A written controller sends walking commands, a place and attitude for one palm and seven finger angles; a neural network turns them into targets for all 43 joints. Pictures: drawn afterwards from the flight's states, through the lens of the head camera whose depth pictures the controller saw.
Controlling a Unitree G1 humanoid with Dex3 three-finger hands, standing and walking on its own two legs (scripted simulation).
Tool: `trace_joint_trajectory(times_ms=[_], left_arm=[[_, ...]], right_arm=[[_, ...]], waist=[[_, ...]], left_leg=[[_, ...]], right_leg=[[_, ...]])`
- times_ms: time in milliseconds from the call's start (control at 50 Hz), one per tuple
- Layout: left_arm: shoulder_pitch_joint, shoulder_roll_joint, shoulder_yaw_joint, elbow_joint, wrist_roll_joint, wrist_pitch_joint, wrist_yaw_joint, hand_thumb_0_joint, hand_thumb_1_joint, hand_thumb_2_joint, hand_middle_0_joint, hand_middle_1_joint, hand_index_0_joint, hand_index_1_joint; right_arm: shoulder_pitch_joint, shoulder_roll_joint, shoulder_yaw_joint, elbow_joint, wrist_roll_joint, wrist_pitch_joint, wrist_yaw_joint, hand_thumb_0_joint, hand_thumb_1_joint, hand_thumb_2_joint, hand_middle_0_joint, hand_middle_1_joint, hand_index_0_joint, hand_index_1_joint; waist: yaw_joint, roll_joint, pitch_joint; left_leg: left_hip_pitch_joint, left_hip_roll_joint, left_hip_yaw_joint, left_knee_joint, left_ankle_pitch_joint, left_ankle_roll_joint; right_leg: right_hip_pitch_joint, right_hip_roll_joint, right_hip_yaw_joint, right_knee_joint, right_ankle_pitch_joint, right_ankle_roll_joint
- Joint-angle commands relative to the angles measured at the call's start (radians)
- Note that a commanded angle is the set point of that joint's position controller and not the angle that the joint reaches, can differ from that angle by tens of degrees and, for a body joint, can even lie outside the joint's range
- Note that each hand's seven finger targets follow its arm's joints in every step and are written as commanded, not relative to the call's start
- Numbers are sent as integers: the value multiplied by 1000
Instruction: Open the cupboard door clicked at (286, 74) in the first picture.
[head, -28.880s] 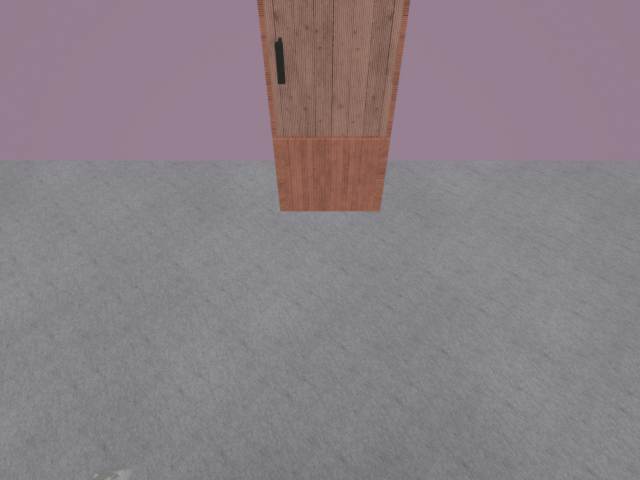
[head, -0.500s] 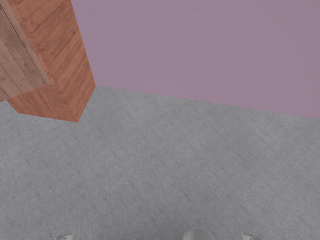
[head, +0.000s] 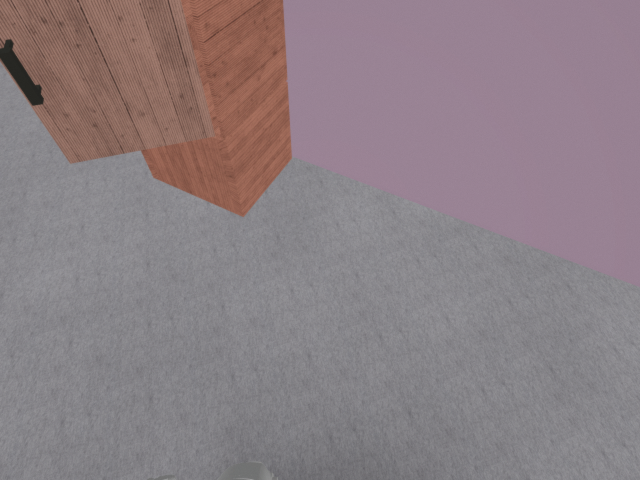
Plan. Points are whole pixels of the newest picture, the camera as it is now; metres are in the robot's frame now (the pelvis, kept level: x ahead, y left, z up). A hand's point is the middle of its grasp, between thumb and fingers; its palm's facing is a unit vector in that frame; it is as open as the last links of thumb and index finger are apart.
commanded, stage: turn to face it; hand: left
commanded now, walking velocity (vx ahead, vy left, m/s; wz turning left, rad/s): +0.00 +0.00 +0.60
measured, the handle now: (23, 72) +0.91 +0.74 -0.05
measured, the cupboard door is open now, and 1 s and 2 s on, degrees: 45 45 45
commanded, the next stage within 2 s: take the last steps up to it in 0.58 s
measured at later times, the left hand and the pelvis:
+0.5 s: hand out of the picture +0.06 +0.19 -0.15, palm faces +0.24 -0.92 -0.30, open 7.4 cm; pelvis +0.01 -0.03 -0.01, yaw +14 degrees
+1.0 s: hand out of the picture -0.02 +0.20 -0.17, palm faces +0.43 -0.88 -0.20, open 7.4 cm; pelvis +0.03 +0.00 +0.00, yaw +23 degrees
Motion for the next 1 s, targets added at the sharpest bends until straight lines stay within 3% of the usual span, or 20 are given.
trace_joint_trajectory(times_ms=[0,20,40,60,180,300,360,380,400,420,440,520,660,760,780,800,820,860,900,980], left_arm=[[33,234,83,-41,-12,-15,10,0,900,900,-200,-300,-200,-300],[29,211,80,-58,-20,-9,5,0,900,900,-200,-300,-200,-300],[-5,137,60,-100,-25,-5,-3,0,900,900,-200,-300,-200,-300],[-74,143,50,-135,-13,5,4,0,900,900,-200,-300,-200,-300],[-51,128,54,-55,-18,20,-3,0,900,900,-200,-300,-200,-300],[-44,118,47,-60,-19,17,-5,0,900,900,-200,-300,-200,-300],[43,120,51,-37,-22,3,-2,0,900,900,-200,-300,-200,-300],[84,150,59,-28,-18,-8,2,0,900,900,-200,-300,-200,-300],[119,239,76,-25,-1,-21,12,0,900,900,-200,-300,-200,-300],[110,288,78,-31,1,-21,12,0,900,900,-200,-300,-200,-300],[77,240,68,-39,-7,-27,19,0,900,900,-200,-300,-200,-300],[-28,152,46,-55,-10,-30,19,0,900,900,-200,-300,-200,-300],[107,186,62,28,-1,-34,22,0,900,900,-200,-300,-200,-300],[64,196,73,50,-14,-30,5,0,900,900,-200,-300,-200,-300],[46,168,70,40,-19,-24,-3,0,900,900,-200,-300,-200,-300],[26,110,62,14,-20,-21,-16,0,900,900,-200,-300,-200,-300],[-71,94,47,-28,-10,-17,-17,0,900,900,-200,-300,-200,-300],[-140,97,49,-22,-5,-20,-22,0,900,900,-200,-300,-200,-300],[-67,95,48,27,-4,-25,-34,0,900,900,-200,-300,-200,-300],[-51,80,39,48,-7,-23,-32,0,900,900,-200,-300,-200,-300]], right_arm=[[5,-77,-14,-89,0,-47,-5,0,-900,-900,200,300,200,300],[68,-143,-31,-78,-6,-57,-8,0,-900,-900,200,300,200,300],[144,-261,-61,-71,-15,-60,-16,0,-900,-900,200,300,200,300],[204,-289,-62,-50,-15,-52,-24,0,-900,-900,200,300,200,300],[40,-184,-23,-85,-16,-70,-54,0,-900,-900,200,300,200,300],[18,-187,-28,-82,-19,-57,-46,0,-900,-900,200,300,200,300],[-22,-177,-31,-90,-12,-51,-45,0,-900,-900,200,300,200,300],[-23,-153,-29,-95,-5,-51,-42,0,-900,-900,200,300,200,300],[-6,-88,-21,-107,5,-51,-35,0,-900,-900,200,300,200,300],[-29,-78,-19,-129,3,-47,-31,0,-900,-900,200,300,200,300],[-31,-106,-26,-106,-6,-33,-33,0,-900,-900,200,300,200,300],[9,-66,-17,-43,-6,-26,-18,0,-900,-900,200,300,200,300],[-55,-7,10,-23,4,-44,-25,0,-900,-900,200,300,200,300],[60,-36,13,17,-5,-68,-27,0,-900,-900,200,300,200,300],[105,-83,3,24,-10,-77,-28,0,-900,-900,200,300,200,300],[161,-173,-22,25,-23,-76,-32,0,-900,-900,200,300,200,300],[237,-205,-22,37,-27,-69,-40,0,-900,-900,200,300,200,300],[224,-147,-6,39,-19,-85,-58,0,-900,-900,200,300,200,300],[166,-100,12,23,-14,-109,-61,0,-900,-900,200,300,200,300],[218,-87,21,53,-7,-130,-59,0,-900,-900,200,300,200,300]], waist=[[-1,-117,-174],[-39,34,-223],[-84,341,-235],[-104,266,-228],[-8,182,-157],[-5,205,-128],[37,190,-147],[57,120,-150],[68,-135,-169],[74,-257,-144],[57,-227,-119],[-4,-157,-93],[60,-126,-135],[8,-95,-124],[-20,26,-122],[-51,292,-115],[-97,334,-80],[-69,252,-39],[-11,173,-57],[0,136,-66]], left_leg=[[150,-22,28,-309,181,31],[328,76,-84,-382,389,78],[460,359,-467,-403,790,236],[408,429,-482,-400,819,324],[257,221,-280,-420,721,229],[150,192,-313,-427,535,220],[70,154,-317,-350,488,184],[1,103,-286,-271,390,139],[-160,-25,-160,-74,116,67],[-182,-84,-107,176,-190,39],[-172,-41,-174,331,-143,45],[-157,-3,-116,388,37,16],[-45,-26,-26,-21,-38,16],[221,-31,17,-347,132,48],[334,43,-91,-426,125,92],[434,247,-373,-481,102,190],[387,356,-533,-580,53,301],[329,303,-485,-595,87,313],[324,235,-348,-589,232,269],[345,190,-238,-582,464,268]], right_leg=[[85,-206,87,29,513,-44],[-61,-164,34,187,377,12],[-355,-10,10,418,-250,89],[-392,9,131,534,-367,69],[-327,36,199,530,-116,79],[-157,101,157,259,-112,67],[27,125,134,15,44,58],[132,80,174,-125,120,48],[245,-148,431,-237,187,-23],[136,-348,577,-284,271,-146],[35,-317,571,-297,215,-172],[35,-161,276,-230,385,-120],[182,-191,256,-160,643,-160],[10,-181,220,-137,154,-87],[-137,-125,163,-39,-23,-43],[-349,12,48,190,-209,17],[-445,62,68,394,-316,20],[-513,32,181,578,-191,9],[-464,20,182,596,-64,11],[-421,25,155,513,12,27]])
